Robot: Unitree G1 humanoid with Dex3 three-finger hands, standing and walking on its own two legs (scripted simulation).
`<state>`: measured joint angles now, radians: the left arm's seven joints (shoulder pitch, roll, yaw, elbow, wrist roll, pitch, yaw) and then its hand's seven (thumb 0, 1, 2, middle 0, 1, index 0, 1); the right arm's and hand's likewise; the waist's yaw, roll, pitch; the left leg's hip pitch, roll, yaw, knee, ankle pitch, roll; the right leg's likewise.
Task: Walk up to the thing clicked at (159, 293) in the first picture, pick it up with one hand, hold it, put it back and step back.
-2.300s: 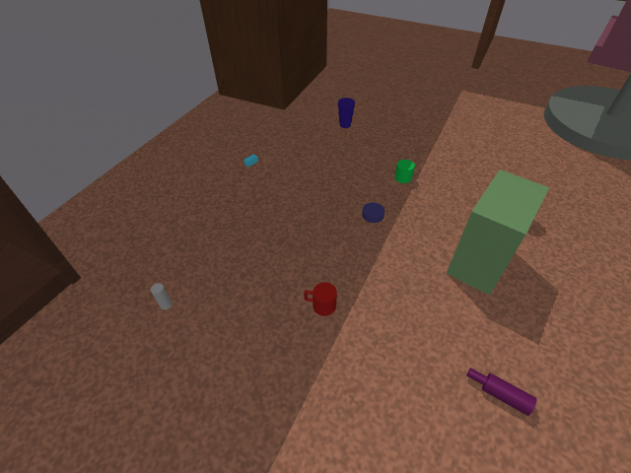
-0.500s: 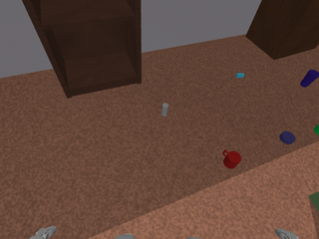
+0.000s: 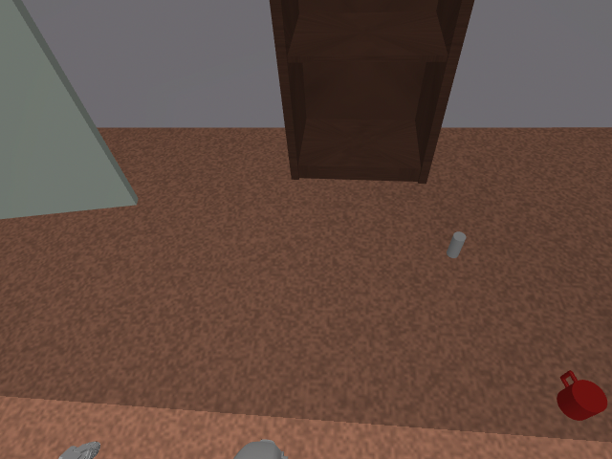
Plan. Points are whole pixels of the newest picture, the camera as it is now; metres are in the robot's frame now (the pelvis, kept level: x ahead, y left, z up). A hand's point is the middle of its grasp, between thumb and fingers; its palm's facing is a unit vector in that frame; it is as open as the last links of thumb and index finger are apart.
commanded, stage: walk up
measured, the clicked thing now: (456, 245) +0.97 -0.46 -0.71
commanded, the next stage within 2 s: stand in 1.42 s
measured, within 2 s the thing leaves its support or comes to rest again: neither
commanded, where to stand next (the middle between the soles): +0.11 +0.01 m, yaw +25 degrees
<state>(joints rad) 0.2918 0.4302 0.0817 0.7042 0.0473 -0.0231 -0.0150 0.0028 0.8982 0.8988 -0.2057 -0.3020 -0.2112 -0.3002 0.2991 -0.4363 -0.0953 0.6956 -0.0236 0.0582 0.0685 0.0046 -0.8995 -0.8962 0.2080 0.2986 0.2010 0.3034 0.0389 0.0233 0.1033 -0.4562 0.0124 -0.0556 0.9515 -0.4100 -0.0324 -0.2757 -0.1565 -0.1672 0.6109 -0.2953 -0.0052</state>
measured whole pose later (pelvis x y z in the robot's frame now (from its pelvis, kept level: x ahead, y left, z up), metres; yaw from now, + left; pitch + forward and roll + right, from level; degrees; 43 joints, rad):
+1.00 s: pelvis +0.02 +0.01 -0.01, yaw +26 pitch -3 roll -1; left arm 0.24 0.40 0.04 0.93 0.01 0.00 -0.01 0.00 0.90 0.90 -0.20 -0.30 -0.21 -0.30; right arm 0.23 -0.38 -0.02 0.92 0.00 -0.02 -0.01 0.00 -0.90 -0.90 0.21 0.30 0.20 0.30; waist 0.01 0.00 0.09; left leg -0.32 -0.03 -0.05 0.71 -0.34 0.02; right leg -0.30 -0.06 -0.05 0.66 -0.30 0.02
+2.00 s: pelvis +0.04 -0.01 +0.02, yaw +26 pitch -2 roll +0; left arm 0.08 0.35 0.00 1.15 0.00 -0.01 -0.01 0.00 0.90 0.90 -0.20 -0.30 -0.21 -0.30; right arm 0.08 -0.34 0.00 1.16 0.00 0.00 0.01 0.00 -0.90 -0.90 0.21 0.30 0.20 0.30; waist 0.00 0.00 0.06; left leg -0.12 0.01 -0.06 0.31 -0.16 -0.03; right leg -0.13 -0.04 -0.07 0.33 -0.16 0.01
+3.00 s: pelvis +0.06 -0.01 +0.02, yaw +25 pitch -2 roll +0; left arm 0.10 0.36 0.01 1.14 0.00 0.00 -0.01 0.00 0.90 0.90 -0.20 -0.30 -0.21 -0.30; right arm 0.11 -0.35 0.01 1.14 0.00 0.00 0.00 0.00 -0.90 -0.90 0.21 0.30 0.20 0.30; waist 0.00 0.01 0.05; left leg -0.10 0.02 -0.06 0.30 -0.17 -0.04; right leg -0.12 -0.02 -0.06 0.32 -0.17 0.00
